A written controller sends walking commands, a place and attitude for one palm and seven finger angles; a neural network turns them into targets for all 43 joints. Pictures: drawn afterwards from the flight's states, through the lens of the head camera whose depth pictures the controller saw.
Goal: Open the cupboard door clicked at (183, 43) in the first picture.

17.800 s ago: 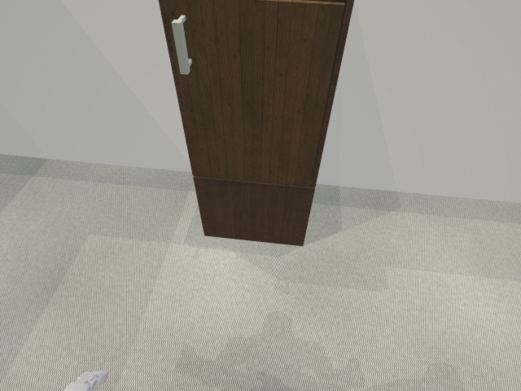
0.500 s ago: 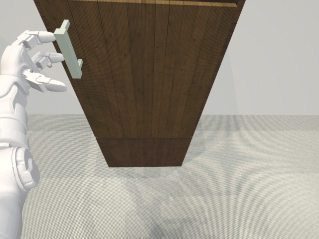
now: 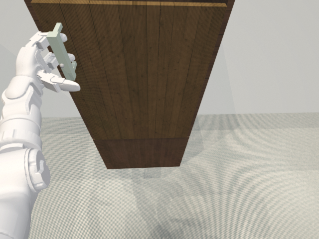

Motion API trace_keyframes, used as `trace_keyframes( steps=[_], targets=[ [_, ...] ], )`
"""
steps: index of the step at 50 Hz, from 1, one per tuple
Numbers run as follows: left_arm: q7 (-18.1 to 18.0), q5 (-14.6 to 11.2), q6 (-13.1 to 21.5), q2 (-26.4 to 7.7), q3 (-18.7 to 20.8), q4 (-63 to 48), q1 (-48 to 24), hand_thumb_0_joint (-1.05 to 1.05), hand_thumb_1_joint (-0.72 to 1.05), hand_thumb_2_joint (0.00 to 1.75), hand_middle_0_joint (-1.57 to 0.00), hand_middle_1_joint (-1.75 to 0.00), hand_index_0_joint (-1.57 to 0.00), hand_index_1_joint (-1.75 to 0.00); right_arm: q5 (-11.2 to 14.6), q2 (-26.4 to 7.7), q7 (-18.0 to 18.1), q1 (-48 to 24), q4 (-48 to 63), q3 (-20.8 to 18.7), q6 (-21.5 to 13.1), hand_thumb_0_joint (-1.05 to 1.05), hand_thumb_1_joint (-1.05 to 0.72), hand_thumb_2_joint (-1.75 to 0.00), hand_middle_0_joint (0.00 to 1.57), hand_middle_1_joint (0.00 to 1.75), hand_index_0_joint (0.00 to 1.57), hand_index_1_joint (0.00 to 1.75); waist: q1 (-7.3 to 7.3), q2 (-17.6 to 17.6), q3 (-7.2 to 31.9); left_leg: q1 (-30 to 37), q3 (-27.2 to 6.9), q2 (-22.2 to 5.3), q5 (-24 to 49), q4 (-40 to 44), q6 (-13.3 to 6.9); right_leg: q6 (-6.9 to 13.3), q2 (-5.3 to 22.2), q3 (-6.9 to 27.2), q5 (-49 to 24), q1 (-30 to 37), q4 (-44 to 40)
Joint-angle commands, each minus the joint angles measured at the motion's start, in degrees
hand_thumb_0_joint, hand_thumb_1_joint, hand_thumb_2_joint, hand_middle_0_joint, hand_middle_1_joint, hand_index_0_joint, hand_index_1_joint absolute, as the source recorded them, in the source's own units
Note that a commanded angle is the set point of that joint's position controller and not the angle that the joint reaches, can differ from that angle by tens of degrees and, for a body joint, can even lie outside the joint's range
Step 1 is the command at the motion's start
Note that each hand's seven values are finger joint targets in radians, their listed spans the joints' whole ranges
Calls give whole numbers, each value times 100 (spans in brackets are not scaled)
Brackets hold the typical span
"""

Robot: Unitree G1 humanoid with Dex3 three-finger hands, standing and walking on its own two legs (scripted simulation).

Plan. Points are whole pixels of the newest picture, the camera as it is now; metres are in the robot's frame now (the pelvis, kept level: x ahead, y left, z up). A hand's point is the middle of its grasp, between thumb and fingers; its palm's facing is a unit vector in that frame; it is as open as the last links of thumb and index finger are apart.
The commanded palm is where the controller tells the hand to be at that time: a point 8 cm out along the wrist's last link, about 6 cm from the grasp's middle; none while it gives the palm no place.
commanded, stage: slide the fingers in behind the handle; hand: left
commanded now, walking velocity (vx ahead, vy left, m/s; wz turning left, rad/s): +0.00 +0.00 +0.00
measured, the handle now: (65, 53) +0.54 +0.20 +0.16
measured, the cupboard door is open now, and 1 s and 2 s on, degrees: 0 0 11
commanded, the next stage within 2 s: close the thumb around the handle in 0.66 s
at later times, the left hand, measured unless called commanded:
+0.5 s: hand (70, 67) +0.49 +0.18 +0.16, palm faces -0.03 -1.00 +0.00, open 14.0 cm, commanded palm +0.46 +0.23 +0.16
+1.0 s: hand (71, 66) +0.49 +0.17 +0.16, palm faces -0.02 -1.00 +0.00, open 12.4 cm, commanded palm +0.47 +0.23 +0.16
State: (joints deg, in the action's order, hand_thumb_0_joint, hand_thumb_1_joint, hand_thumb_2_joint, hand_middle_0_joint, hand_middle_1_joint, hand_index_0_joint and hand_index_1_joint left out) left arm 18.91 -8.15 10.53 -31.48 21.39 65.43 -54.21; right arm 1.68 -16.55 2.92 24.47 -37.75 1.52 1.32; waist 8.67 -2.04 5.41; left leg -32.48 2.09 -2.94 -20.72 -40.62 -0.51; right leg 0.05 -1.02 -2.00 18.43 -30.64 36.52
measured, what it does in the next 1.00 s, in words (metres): stands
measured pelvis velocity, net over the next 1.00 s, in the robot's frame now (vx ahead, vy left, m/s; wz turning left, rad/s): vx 0.00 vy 0.00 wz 0.01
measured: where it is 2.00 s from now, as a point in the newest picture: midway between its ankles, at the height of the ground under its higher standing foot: outside the picture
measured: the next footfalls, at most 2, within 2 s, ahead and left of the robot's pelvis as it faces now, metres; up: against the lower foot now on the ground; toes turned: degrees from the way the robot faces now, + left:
none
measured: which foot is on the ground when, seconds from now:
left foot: down 0.00-1.00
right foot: down 0.00-1.00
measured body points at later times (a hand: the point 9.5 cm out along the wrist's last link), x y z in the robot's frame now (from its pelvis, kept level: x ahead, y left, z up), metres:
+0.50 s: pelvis +0.00 +0.00 +0.00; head +0.06 +0.00 +0.45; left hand +0.48 +0.23 +0.17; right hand +0.03 -0.27 -0.12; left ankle -0.01 +0.11 -0.72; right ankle -0.01 -0.12 -0.72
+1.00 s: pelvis +0.00 +0.00 +0.00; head +0.06 +0.00 +0.45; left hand +0.49 +0.23 +0.16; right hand +0.01 -0.27 -0.12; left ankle -0.01 +0.11 -0.72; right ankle -0.01 -0.12 -0.72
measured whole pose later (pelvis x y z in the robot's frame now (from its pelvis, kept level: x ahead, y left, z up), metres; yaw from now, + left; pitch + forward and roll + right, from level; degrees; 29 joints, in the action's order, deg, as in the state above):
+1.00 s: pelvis +0.00 +0.00 +0.00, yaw +1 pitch +12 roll -1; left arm 14.4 -7.4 10.6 -28.2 18.7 66.1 -55.8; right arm 1.5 -16.3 2.9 23.0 -38.7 1.3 -0.1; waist 8.2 -2.0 4.4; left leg -31.5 1.7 -2.4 -19.9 -39.8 -0.4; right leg 0.2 -0.6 -2.3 18.4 -29.9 36.6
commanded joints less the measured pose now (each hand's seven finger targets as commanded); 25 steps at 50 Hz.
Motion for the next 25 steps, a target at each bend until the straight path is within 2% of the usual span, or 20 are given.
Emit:
trace_keyframes(
  steps=[1,2,5,6,7,8,9,10,11,12,13,14,18,19,20,21,22,23,24,25],
  targets=[
    [-108,-58,255,-1532,185,-1274,-2802,0,-50,30,-30,-120,-30,-120,22,-959,104,496,454,-337,-165,0,-90,-90,20,30,20,30,-50,-312,1990,1330,-285,177,2070,331,-145,57,-105,44,-2131,759,-300],
    [-139,-42,270,-1525,194,-1355,-2761,0,-50,30,-30,-120,-30,-120,22,-946,96,487,458,-352,-168,0,-90,-90,20,30,20,30,-59,-382,2035,1412,-275,176,2162,315,-136,58,-102,48,-2202,766,-294],
    [-213,-81,376,-1188,27,-1586,-2682,0,-50,30,-30,-120,-30,-120,9,-896,74,473,486,-360,-188,0,-90,-90,20,30,20,30,-65,-465,2170,1666,-282,169,2386,265,-125,79,-118,25,-2246,718,-271],
    [-227,-100,374,-1126,-8,-1541,-2702,0,-50,30,-30,-120,-30,-120,10,-898,62,457,463,-347,-197,0,-90,-90,20,30,20,30,-46,-340,2112,1610,-302,164,2286,289,-118,64,-129,18,-2204,701,-282],
    [-242,-109,375,-1182,45,-1538,-2795,0,-50,30,-30,-120,-30,-120,7,-915,64,470,421,-362,-204,0,-90,-90,20,30,20,30,-6,-275,2113,1627,-290,152,2261,292,-127,55,-129,30,-2227,702,-300],
    [-245,-108,347,-1246,98,-1431,-2701,0,-50,30,-30,-120,-30,-120,15,-921,70,464,424,-358,-191,0,-90,-90,20,30,20,30,-55,-274,2056,1516,-286,167,2194,306,-125,65,-122,41,-2202,752,-297],
    [-248,-107,299,-1166,25,-1308,-2744,0,-50,30,-30,-120,-30,-120,29,-919,79,459,418,-352,-188,0,-90,-90,20,30,20,30,17,-102,1912,1439,-275,163,2078,332,-138,50,-118,35,-2151,719,-320],
    [-256,-124,297,-1099,-24,-1328,-2829,0,-50,30,-30,-120,-30,-120,20,-913,86,464,408,-338,-198,0,-90,-90,20,30,20,30,14,-145,1896,1419,-260,193,2087,326,-157,56,-108,40,-2191,771,-330],
    [-275,-96,305,-1168,26,-1452,-2872,0,-50,30,-30,-120,-30,-120,21,-912,83,442,408,-358,-205,0,-90,-90,20,30,20,30,-6,-161,2038,1486,-271,186,2109,334,-150,47,-106,41,-2218,792,-311],
    [-290,-63,307,-1153,18,-1516,-2820,0,-50,30,-30,-120,-30,-120,16,-900,81,408,433,-361,-211,0,-90,-90,20,30,20,30,-56,-356,2122,1559,-256,192,2181,323,-134,60,-95,51,-2252,790,-294],
    [-310,-58,301,-1014,-84,-1523,-2782,0,-50,30,-30,-120,-30,-120,18,-880,78,389,443,-349,-217,0,-90,-90,20,30,20,30,-53,-417,2098,1604,-260,195,2185,313,-127,70,-97,45,-2210,717,-298],
    [-341,-49,328,-1139,21,-1549,-2875,0,-50,30,-30,-120,-30,-120,5,-886,72,412,406,-344,-232,0,-90,-90,20,30,20,30,-64,-422,2088,1610,-278,190,2193,316,-117,72,-96,35,-2201,718,-296],
    [-398,-51,387,-1176,110,-1568,-2660,0,-50,30,-30,-120,-30,-120,9,-875,63,365,446,-344,-225,0,-90,-90,20,30,20,30,-145,-356,2164,1625,-280,190,2381,311,-110,85,-104,40,-2366,867,-250],
    [-397,-51,380,-1018,-42,-1606,-2741,0,-50,30,-30,-120,-30,-120,19,-866,56,346,445,-346,-231,0,-90,-90,20,30,20,30,-70,-263,2113,1631,-273,189,2341,324,-118,67,-105,35,-2356,827,-270],
    [-401,-62,413,-997,-48,-1677,-2750,0,-50,30,-30,-120,-30,-120,11,-860,61,369,431,-349,-233,0,-90,-90,20,30,20,30,-96,-285,2183,1672,-279,194,2478,302,-124,83,-105,13,-2424,888,-240],
    [-388,-58,381,-821,-159,-1605,-2657,0,-50,30,-30,-120,-30,-120,25,-848,56,328,442,-360,-236,0,-90,-90,20,30,20,30,-73,-276,2151,1726,-265,184,2427,306,-118,65,-113,23,-2393,796,-264],
    [-406,-70,348,-964,-31,-1536,-2634,0,-50,30,-30,-120,-30,-120,20,-871,59,327,435,-356,-232,0,-90,-90,20,30,20,30,-100,-256,2037,1616,-247,191,2279,321,-123,63,-105,36,-2320,798,-299],
    [-407,-49,308,-1079,19,-1381,-2628,0,-50,30,-30,-120,-30,-120,26,-894,73,348,409,-346,-215,0,-90,-90,20,30,20,30,-81,-79,1925,1497,-260,185,2177,358,-126,65,-101,28,-2269,824,-305],
    [-392,-66,273,-988,-74,-1395,-2753,0,-50,30,-30,-120,-30,-120,31,-889,75,327,427,-334,-215,0,-90,-90,20,30,20,30,-49,-103,1856,1412,-238,207,2061,388,-136,58,-94,48,-2245,849,-327],
    [-406,-75,278,-1076,16,-1353,-2794,0,-50,30,-30,-120,-30,-120,28,-900,92,363,405,-342,-216,0,-90,-90,20,30,20,30,-27,34,1843,1389,-238,213,2068,367,-164,60,-93,42,-2275,898,-325]
  ],
)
